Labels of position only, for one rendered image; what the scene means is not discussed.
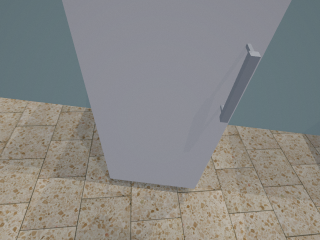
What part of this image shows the handle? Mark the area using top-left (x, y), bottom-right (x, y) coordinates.
top-left (219, 43), bottom-right (261, 123)

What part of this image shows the fridge door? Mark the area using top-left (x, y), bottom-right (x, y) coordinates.
top-left (62, 0), bottom-right (292, 189)

